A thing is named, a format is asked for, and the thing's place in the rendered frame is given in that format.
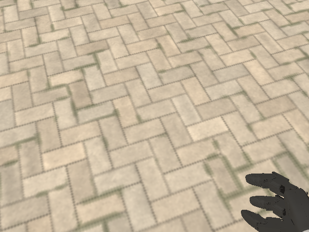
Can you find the robot right hand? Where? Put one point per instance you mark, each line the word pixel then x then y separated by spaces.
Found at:
pixel 293 209

